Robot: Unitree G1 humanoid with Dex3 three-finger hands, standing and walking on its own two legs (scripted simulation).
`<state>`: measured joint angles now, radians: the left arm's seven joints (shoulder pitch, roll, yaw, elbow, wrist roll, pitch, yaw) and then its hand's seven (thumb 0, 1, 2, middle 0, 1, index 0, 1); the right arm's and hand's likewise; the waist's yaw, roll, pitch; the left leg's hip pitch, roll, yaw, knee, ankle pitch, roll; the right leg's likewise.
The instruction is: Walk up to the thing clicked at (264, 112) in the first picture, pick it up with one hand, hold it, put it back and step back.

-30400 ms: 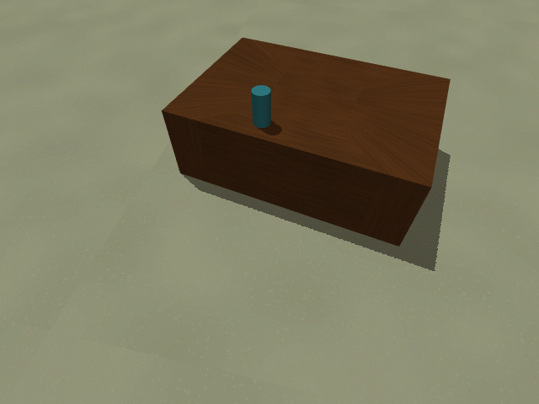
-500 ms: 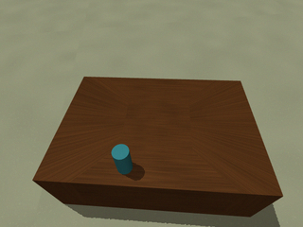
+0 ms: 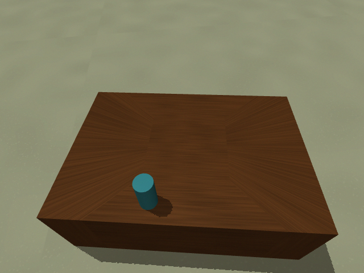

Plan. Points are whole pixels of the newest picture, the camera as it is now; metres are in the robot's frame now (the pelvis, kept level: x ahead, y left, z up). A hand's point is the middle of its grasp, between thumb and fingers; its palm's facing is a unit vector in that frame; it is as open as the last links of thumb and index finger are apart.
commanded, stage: stand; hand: left
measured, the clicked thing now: (145, 192) +0.45 +0.18 -0.32
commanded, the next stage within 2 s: step back in 0.70 s
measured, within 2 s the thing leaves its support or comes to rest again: neither
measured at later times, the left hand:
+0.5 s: hand out of the picture +0.07 +0.25 -0.15, palm faces -0.02 -0.94 -0.35, open 7.4 cm
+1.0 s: hand out of the picture +0.08 +0.31 -0.17, palm faces -0.03 -0.92 -0.39, open 7.4 cm
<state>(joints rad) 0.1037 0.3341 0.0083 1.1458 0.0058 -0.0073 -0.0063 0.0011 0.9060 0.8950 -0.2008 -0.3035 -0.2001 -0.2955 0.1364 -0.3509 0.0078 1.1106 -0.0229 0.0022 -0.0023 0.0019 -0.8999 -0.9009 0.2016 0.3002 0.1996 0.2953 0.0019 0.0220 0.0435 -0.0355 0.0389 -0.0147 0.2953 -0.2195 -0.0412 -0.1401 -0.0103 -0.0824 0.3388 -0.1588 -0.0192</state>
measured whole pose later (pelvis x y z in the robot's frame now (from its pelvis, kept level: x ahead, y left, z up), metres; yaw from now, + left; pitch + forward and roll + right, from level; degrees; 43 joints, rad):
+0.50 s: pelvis +0.00 +0.00 +0.00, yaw +0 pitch -2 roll +0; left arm 0.11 0.34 0.00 1.14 0.01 -0.01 -0.01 0.00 0.91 0.89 -0.20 -0.30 -0.20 -0.30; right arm 0.14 -0.35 0.01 1.11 -0.02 0.00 0.00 0.00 -0.90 -0.90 0.20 0.30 0.20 0.30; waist 0.00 0.02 0.04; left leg -0.04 0.04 -0.01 0.30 -0.22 -0.04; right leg -0.15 -0.01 -0.08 0.34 -0.16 -0.02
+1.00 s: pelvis -0.06 +0.04 -0.03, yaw +0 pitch -1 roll +0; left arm 0.02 0.39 0.06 0.93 0.02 0.05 0.01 0.00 0.90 0.89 -0.20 -0.30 -0.20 -0.30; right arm 0.14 -0.42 -0.06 0.95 -0.02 0.05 0.01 0.00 -0.90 -0.90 0.20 0.30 0.20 0.30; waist -0.01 -0.02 0.16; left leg -0.27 0.00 -0.03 0.68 -0.37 0.02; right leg -0.40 -0.08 -0.05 0.62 -0.20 0.02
